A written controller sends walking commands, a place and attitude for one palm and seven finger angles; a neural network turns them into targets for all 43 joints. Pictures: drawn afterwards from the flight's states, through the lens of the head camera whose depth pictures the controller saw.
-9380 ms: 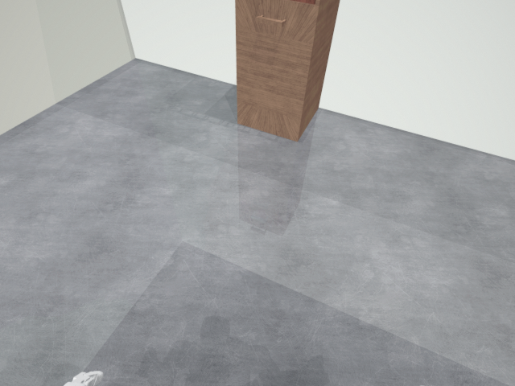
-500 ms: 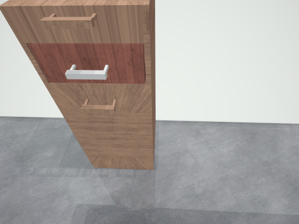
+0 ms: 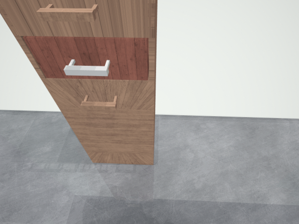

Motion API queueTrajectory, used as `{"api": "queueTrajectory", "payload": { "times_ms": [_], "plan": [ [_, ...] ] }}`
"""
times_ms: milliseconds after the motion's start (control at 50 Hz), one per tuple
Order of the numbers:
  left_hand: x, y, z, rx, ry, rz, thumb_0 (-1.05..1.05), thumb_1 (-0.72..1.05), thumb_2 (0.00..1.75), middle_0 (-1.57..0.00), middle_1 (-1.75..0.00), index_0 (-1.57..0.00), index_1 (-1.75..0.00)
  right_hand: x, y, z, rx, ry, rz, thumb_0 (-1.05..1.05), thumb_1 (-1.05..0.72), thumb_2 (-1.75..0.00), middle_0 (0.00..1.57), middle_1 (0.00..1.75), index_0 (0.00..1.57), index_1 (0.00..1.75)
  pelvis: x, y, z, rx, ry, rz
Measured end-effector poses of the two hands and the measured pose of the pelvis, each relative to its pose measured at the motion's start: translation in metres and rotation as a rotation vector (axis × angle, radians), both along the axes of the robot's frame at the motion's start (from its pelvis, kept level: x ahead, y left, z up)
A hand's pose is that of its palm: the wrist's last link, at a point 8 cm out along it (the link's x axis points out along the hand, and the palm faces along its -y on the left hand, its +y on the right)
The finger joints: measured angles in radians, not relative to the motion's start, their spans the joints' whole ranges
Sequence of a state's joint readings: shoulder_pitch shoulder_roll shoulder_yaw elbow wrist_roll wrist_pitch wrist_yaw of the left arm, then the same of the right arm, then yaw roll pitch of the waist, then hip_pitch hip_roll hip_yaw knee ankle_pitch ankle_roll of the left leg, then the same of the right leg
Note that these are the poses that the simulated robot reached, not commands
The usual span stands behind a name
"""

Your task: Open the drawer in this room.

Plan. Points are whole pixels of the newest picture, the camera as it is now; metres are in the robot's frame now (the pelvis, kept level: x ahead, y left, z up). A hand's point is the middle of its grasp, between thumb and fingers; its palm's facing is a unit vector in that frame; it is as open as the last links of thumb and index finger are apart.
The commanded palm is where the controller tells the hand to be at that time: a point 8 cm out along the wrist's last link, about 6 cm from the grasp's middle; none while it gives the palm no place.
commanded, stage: look again from close up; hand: left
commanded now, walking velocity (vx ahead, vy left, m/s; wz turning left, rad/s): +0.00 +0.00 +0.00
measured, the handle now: (88, 66) +0.56 +0.24 +0.10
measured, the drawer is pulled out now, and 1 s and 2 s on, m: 0.00 0.00 0.00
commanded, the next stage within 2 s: raise the hand with hooked fingers in 0.36 s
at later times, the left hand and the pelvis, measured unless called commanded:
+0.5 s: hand out of the picture +0.01 +0.22 -0.17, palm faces -0.05 -0.97 -0.22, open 7.4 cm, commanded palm +0.10 +0.27 -0.06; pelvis -0.01 +0.04 +0.00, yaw -1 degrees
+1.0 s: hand out of the picture +0.12 +0.25 -0.02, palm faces +0.00 -0.10 -0.99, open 9.2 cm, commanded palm +0.14 +0.25 +0.06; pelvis -0.04 -0.01 -0.03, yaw +2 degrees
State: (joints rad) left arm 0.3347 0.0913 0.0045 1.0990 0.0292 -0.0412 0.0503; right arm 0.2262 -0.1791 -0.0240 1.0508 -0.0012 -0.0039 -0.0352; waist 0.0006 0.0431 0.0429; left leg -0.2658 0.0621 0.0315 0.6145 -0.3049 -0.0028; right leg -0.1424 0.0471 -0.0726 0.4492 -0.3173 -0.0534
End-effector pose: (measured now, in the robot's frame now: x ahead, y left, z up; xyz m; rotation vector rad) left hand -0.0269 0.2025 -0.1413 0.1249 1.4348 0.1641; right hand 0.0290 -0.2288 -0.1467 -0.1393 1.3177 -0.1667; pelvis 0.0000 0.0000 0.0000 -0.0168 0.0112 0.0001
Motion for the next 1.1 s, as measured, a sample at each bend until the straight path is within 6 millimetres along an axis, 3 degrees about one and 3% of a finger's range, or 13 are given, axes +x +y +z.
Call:
{"api": "queueTrajectory", "payload": {
  "times_ms": [120,240,480,520,580,640,700,760,860,940,1000,1100],
  "plan": [
    [0.02,0.034,-0.008,0.018,-0.062,0.004,0.01,0.91,0.9,-0.2,-0.3,-0.2,-0.3,0.005,0.019,0.003,-0.024,-0.043,0.023,0.01,-0.94,-0.89,0.19,0.3,0.19,0.3,0.003,0.018,-0.004,0.009,-0.013,0.001],
    [0.036,0.055,-0.007,0.023,-0.101,-0.025,0.01,0.91,0.9,-0.2,-0.3,-0.2,-0.3,-0.006,0.033,0.004,-0.027,-0.028,0.024,0.01,-0.95,-0.89,0.2,0.3,0.2,0.3,0.001,0.032,-0.003,0.014,-0.019,-0.009],
    [0.028,0.064,-0.004,0.02,-0.056,-0.053,0.01,0.91,0.9,-0.2,-0.3,-0.2,-0.3,-0.044,0.052,0.002,0.011,0.072,0.006,0.01,-0.92,-0.89,0.2,0.3,0.2,0.3,-0.005,0.041,-0.001,0.017,-0.009,-0.016],
    [0.053,0.066,0.015,0.081,-0.173,-0.167,0.01,0.91,0.9,-0.2,-0.3,-0.2,-0.3,-0.04,0.048,0.007,-0.01,-0.001,0.007,0.02,-0.93,-0.89,0.2,0.3,0.2,0.3,-0.008,0.042,-0.001,0.022,0.0,-0.024],
    [0.114,0.073,0.071,0.269,-0.506,-0.269,0.02,0.89,0.89,-0.21,-0.31,-0.2,-0.31,-0.019,0.038,0.014,-0.046,-0.2,-0.004,0.02,-0.93,-0.89,0.2,0.3,0.2,0.3,-0.013,0.039,-0.003,0.051,0.018,-0.017],
    [0.169,0.069,0.132,0.494,-0.774,-0.45,0.02,0.85,0.88,-0.21,-0.34,-0.21,-0.33,0.017,0.026,0.016,-0.051,-0.37,0.029,0.02,-0.92,-0.89,0.2,0.3,0.2,0.3,-0.021,0.036,-0.008,0.054,0.039,-0.003],
    [0.2,0.06,0.184,0.766,-0.947,-0.654,0.01,0.8,0.86,-0.21,-0.37,-0.21,-0.36,0.06,0.016,0.026,-0.042,-0.511,0.061,0.02,-0.91,-0.89,0.2,0.3,0.2,0.3,-0.028,0.031,-0.011,0.047,0.066,-0.026],
    [0.199,0.049,0.198,0.955,-0.978,-0.816,0.01,0.75,0.83,-0.21,-0.4,-0.21,-0.4,0.1,0.007,0.042,-0.021,-0.604,0.085,0.02,-0.91,-0.89,0.2,0.3,0.2,0.3,-0.034,0.023,-0.016,0.057,0.088,-0.054],
    [0.149,0.031,0.166,0.985,-0.847,-0.978,0.0,0.64,0.79,-0.22,-0.47,-0.22,-0.47,0.151,0.0,0.068,-0.026,-0.658,0.227,0.02,-0.91,-0.89,0.19,0.3,0.19,0.3,-0.041,0.005,-0.02,0.066,0.096,-0.042],
    [0.116,0.038,0.157,1.04,-0.784,-1.006,0.0,0.53,0.75,-0.24,-0.53,-0.24,-0.53,0.181,0.002,0.075,-0.07,-0.654,0.351,0.01,-0.9,-0.89,0.19,0.3,0.19,0.3,-0.043,-0.008,-0.024,0.057,0.092,-0.003],
    [0.122,0.048,0.175,1.133,-0.856,-0.984,0.0,0.45,0.72,-0.26,-0.58,-0.26,-0.58,0.194,0.01,0.073,-0.071,-0.664,0.395,0.01,-0.9,-0.89,0.19,0.3,0.19,0.3,-0.043,-0.015,-0.028,0.041,0.079,0.026],
    [0.173,0.048,0.225,1.275,-1.023,-0.963,0.01,0.33,0.67,-0.27,-0.66,-0.27,-0.65,0.194,0.027,0.063,0.005,-0.668,0.373,0.01,-0.9,-0.89,0.19,0.3,0.2,0.3,-0.039,-0.018,-0.029,0.029,0.06,0.043]
  ]
}}
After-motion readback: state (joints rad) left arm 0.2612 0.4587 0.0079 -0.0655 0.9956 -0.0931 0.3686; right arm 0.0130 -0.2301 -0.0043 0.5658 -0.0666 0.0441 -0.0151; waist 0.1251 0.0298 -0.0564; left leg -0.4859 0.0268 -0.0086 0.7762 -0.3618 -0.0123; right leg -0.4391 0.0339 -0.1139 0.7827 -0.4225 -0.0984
